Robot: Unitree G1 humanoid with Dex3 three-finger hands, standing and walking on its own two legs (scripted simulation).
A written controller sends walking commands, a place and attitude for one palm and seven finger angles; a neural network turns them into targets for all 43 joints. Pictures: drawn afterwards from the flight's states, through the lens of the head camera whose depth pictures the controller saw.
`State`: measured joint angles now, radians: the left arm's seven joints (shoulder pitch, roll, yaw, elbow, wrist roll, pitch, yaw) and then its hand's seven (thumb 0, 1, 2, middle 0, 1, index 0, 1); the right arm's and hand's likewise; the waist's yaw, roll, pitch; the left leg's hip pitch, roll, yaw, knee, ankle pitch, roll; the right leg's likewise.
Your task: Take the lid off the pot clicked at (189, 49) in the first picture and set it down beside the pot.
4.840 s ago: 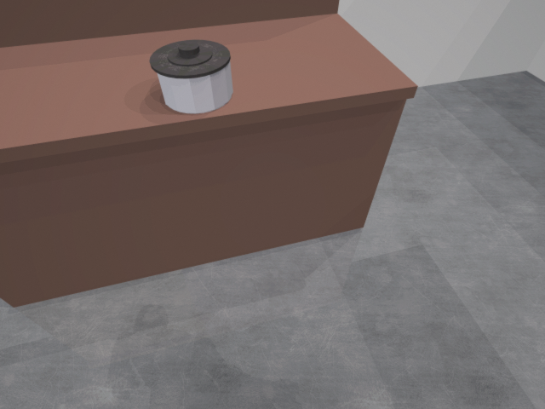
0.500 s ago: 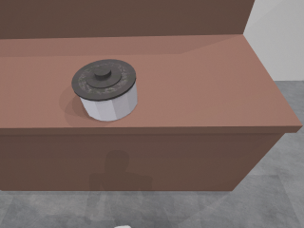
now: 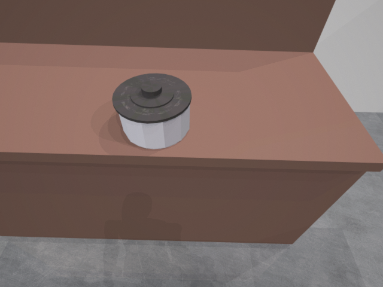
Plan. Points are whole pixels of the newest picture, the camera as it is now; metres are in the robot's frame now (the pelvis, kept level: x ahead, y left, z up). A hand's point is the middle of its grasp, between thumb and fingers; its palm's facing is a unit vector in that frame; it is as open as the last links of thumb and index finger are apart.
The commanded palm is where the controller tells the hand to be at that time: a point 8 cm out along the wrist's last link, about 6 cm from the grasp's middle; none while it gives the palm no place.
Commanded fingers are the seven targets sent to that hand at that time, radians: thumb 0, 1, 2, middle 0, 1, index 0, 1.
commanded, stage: come to a stop and stand still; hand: left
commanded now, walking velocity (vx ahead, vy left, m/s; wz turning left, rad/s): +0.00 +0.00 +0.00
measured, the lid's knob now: (151, 88) +0.56 +0.15 +0.11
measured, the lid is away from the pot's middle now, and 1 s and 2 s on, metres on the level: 0.00 0.00 0.00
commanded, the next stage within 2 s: look again from close up in 0.48 s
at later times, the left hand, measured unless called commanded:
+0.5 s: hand out of the picture +0.01 +0.21 -0.17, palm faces +0.00 -0.98 -0.20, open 7.3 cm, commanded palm none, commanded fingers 0.00 0.90 0.90 -0.20 -0.30 -0.20 -0.30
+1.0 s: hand out of the picture -0.01 +0.16 -0.17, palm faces +0.01 -0.98 -0.18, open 7.3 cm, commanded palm none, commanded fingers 0.00 0.90 0.90 -0.20 -0.30 -0.20 -0.30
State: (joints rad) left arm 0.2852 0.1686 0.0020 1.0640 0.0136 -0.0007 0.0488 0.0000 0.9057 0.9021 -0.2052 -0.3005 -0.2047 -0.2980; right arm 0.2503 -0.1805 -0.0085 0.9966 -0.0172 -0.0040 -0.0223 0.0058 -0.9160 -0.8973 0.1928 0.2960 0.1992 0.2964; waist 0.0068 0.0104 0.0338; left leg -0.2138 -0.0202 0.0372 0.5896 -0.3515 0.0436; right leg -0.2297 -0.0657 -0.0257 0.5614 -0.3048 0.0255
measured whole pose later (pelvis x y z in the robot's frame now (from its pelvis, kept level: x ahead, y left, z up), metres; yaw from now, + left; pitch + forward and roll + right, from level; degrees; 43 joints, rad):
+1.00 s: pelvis -0.01 +0.00 +0.01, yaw -1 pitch -2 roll +0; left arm 0.30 0.15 -0.01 1.08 0.01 0.00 0.04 0.00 0.91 0.90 -0.20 -0.30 -0.20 -0.30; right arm 0.27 -0.15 0.00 1.10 0.00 -0.02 -0.03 0.01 -0.92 -0.90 0.20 0.30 0.20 0.30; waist 0.01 -0.01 0.04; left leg -0.16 -0.03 0.05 0.47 -0.28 0.04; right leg -0.20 -0.07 -0.01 0.47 -0.25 0.05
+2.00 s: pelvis -0.01 -0.04 +0.01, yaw +0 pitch -1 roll +0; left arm 0.33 0.14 0.01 1.07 0.01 0.00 0.02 0.00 0.91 0.90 -0.20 -0.30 -0.20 -0.30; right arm 0.32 -0.13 0.00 1.12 -0.02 -0.01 -0.02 0.01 -0.91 -0.90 0.19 0.30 0.20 0.30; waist 0.01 -0.01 0.02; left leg -0.20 0.02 0.02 0.50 -0.30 0.00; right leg -0.22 -0.02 -0.04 0.50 -0.26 0.00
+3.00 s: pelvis +0.09 -0.01 +0.00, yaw +2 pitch -1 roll +1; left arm 0.25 0.20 0.03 0.97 0.01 0.03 0.04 0.00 0.91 0.90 -0.20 -0.30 -0.20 -0.30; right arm 0.08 -0.13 -0.03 0.94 -0.01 0.02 -0.02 0.00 -0.90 -0.90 0.20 0.30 0.20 0.30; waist 0.04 -0.01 0.09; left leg -0.37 0.01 0.05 0.50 -0.10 0.01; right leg -0.21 -0.02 -0.02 0.60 -0.39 0.00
